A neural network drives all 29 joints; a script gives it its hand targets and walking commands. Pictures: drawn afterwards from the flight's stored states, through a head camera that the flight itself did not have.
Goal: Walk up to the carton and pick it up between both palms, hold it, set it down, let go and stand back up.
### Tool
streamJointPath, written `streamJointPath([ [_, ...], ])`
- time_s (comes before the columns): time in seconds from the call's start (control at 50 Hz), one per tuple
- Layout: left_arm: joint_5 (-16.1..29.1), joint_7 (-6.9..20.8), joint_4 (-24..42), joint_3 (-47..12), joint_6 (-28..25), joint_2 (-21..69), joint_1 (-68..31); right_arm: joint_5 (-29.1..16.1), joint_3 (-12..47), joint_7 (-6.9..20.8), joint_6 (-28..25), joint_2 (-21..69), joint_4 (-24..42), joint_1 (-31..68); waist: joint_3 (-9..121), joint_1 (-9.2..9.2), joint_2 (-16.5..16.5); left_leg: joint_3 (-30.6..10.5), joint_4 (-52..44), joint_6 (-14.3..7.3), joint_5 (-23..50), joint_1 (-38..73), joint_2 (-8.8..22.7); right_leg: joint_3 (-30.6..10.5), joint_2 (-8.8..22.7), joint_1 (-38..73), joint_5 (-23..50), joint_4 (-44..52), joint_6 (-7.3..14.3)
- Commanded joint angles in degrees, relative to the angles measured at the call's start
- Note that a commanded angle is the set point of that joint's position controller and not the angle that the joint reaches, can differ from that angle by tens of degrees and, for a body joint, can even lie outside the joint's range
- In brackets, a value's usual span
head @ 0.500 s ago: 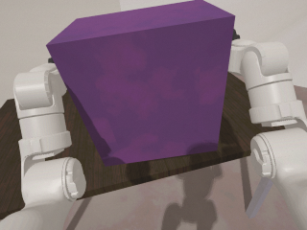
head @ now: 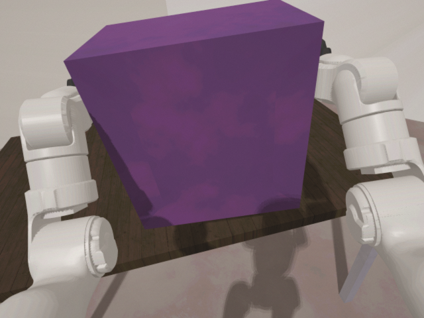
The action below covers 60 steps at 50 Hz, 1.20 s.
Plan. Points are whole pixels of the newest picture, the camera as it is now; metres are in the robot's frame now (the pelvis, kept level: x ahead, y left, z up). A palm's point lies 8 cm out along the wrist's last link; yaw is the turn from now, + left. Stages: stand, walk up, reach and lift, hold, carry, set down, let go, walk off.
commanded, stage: hold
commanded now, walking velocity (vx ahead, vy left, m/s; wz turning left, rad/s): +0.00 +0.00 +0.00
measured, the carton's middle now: (207, 120) +0.35 +0.00 +0.27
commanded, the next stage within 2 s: none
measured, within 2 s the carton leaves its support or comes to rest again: neither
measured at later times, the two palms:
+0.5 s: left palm (84, 101) +0.36 +0.19 +0.32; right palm (318, 72) +0.37 -0.18 +0.33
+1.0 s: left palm (84, 101) +0.36 +0.19 +0.32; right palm (318, 72) +0.37 -0.18 +0.33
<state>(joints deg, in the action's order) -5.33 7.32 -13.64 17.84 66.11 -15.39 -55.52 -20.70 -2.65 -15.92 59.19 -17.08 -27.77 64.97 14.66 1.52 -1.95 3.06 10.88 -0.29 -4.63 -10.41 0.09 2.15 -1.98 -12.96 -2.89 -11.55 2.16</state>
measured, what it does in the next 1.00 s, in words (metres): stands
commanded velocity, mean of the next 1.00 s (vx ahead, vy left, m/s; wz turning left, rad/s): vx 0.00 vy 0.00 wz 0.00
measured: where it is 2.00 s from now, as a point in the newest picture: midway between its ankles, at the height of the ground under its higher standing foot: outside the picture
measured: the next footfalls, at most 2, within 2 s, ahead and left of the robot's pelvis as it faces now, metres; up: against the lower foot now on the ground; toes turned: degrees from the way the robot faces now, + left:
none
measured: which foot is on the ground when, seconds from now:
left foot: down 0.00-1.00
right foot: down 0.00-1.00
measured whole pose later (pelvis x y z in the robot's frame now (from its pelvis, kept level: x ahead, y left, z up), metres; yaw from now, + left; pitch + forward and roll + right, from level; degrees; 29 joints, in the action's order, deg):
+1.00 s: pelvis +0.00 +0.00 +0.00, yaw +0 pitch +4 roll +1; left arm -5.4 7.3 -13.2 17.9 66.3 -15.3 -55.3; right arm -20.7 -2.7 -15.9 59.3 -17.1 -27.5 64.9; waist 14.6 1.6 -2.0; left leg 3.0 10.7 -0.3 -4.6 -10.3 0.0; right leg 2.0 -2.0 -12.9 -2.8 -11.4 2.1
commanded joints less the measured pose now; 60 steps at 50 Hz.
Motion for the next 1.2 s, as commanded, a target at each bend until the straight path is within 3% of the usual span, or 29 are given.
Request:
streamJointPath([
  [0.0, 13.61, 8.81, 10.86, -14.91, -3.59, 20.39, -45.26, -10.77, 8.37, 7.30, -2.66, 25.75, 13.37, 41.04, 18.91, 0.00, 1.33, -4.35, -0.88, -0.56, 7.50, -0.03, 1.10, -6.47, 1.85, 15.89, 7.10, -1.49, -5.98],
  [1.18, 13.45, 8.82, 11.31, -14.87, -3.38, 20.36, -45.05, -10.79, 8.41, 7.30, -2.53, 25.65, 13.62, 40.82, 18.93, 0.02, 1.33, -4.33, -1.03, -0.48, 7.69, 0.05, 1.11, -6.47, 1.79, 16.20, 7.57, -1.49, -5.96],
])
